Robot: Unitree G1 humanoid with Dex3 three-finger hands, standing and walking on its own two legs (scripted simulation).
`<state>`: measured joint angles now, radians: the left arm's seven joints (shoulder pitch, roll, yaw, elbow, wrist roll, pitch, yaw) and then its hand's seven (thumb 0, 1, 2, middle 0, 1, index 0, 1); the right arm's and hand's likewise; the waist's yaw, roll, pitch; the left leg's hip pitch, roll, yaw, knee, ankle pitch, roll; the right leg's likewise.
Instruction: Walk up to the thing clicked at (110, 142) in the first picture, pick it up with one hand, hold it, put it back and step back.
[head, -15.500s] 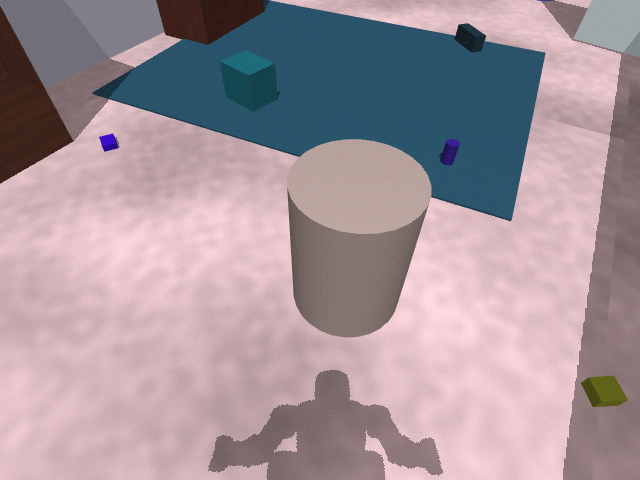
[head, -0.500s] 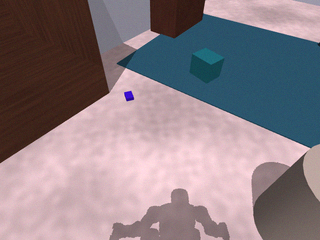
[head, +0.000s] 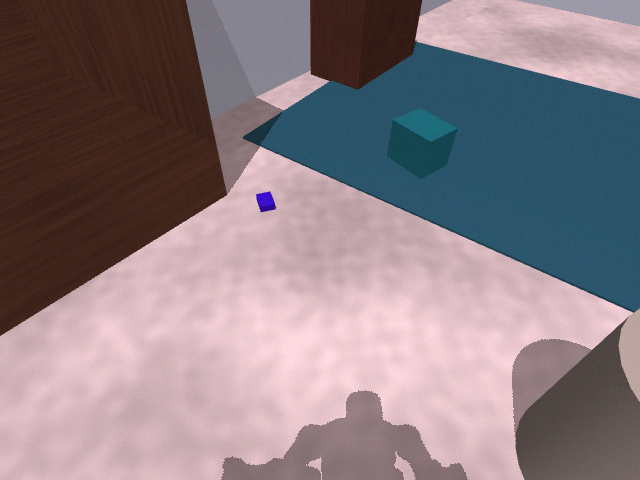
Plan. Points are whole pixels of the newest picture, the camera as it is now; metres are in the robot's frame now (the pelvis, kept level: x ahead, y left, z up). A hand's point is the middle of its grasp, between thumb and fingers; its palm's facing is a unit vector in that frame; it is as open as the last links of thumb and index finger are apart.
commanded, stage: walk up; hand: left
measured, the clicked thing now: (265, 201) +1.46 +0.25 -0.76
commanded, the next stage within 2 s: none
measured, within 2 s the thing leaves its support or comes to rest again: neither
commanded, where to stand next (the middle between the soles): +1.10 +0.03 m, yaw +2 degrees
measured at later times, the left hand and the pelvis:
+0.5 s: hand (84, 442) +0.22 +0.36 -0.15, palm faces -0.03 -0.95 -0.32, open 7.4 cm; pelvis +0.17 +0.08 +0.00, yaw +1 degrees
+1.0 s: hand (165, 289) +0.49 +0.30 -0.13, palm faces -0.01 -0.93 -0.36, open 7.4 cm; pelvis +0.42 +0.03 +0.00, yaw +0 degrees
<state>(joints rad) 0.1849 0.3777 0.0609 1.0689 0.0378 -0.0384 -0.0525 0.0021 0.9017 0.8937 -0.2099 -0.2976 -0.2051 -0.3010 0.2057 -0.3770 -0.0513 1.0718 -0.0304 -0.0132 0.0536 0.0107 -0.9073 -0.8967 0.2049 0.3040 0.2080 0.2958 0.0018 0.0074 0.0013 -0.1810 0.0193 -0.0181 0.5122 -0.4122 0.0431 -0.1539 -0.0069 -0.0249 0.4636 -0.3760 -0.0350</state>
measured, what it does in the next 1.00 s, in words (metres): walks ahead: left foot, then right foot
